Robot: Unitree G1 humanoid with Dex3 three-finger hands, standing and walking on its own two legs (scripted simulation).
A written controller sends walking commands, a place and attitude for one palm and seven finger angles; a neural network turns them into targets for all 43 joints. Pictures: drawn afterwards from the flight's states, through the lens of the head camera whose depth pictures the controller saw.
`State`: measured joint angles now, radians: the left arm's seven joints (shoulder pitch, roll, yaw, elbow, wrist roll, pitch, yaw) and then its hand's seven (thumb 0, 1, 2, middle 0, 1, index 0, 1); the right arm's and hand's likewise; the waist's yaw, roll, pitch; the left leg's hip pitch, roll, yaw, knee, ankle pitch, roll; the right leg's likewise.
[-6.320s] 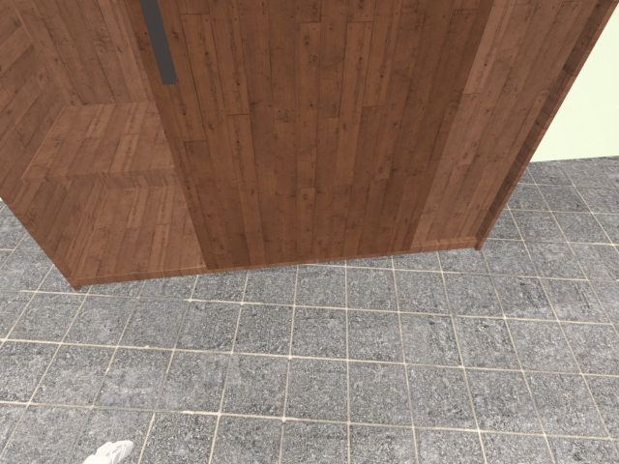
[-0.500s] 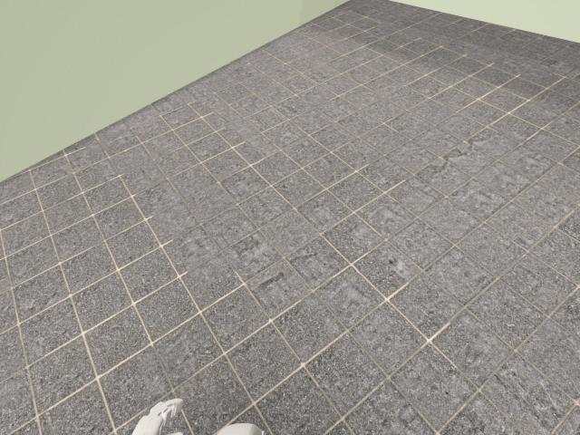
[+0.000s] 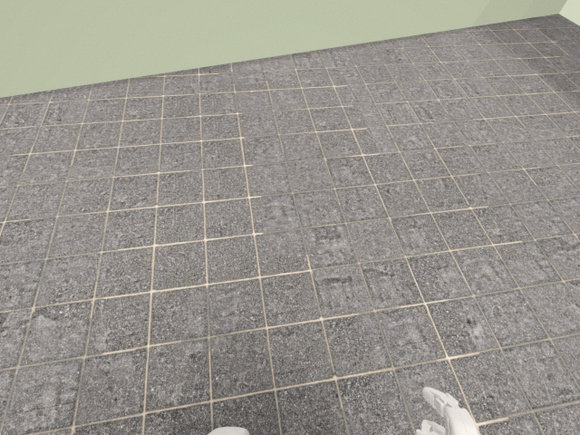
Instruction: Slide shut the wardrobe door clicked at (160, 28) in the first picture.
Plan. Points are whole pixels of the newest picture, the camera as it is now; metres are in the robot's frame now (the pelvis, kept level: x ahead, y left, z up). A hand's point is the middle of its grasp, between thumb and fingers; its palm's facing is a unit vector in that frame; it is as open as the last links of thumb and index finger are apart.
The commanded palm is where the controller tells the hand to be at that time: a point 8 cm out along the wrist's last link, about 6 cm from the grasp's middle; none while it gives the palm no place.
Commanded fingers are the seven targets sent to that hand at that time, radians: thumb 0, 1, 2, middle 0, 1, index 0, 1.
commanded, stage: turn to face it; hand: right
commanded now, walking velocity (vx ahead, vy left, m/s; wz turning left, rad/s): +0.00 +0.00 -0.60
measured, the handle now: out of the picture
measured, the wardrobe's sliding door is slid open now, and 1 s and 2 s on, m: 0.49 0.49 0.49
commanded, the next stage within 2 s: none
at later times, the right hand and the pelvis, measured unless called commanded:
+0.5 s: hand out of the picture +0.04 -0.24 -0.17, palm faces +0.24 +0.95 -0.22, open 7.4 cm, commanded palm none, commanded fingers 0.00 -0.90 -0.90 0.20 0.30 0.20 0.30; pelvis +0.02 -0.03 +0.01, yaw -11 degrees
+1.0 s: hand out of the picture +0.00 -0.16 -0.13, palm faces +0.49 +0.82 -0.28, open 7.4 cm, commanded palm none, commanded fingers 0.00 -0.90 -0.90 0.20 0.30 0.20 0.30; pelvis +0.02 +0.05 +0.02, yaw -29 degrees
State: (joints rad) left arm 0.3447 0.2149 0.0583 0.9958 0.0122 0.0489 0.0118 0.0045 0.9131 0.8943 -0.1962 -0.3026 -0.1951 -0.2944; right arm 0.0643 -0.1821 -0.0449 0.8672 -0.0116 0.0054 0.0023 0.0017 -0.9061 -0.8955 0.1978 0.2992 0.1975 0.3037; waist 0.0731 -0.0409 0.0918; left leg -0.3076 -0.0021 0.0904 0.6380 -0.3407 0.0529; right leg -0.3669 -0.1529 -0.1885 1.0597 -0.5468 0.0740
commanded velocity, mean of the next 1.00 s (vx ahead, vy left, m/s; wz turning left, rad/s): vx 0.00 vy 0.00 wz -0.60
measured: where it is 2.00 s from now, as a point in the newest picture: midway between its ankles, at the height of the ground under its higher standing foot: outside the picture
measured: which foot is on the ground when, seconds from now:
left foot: down 0.00-0.34, up 0.36-0.82, down 0.84-1.00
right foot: up 0.00-0.30, down 0.32-0.82, up 0.84-1.00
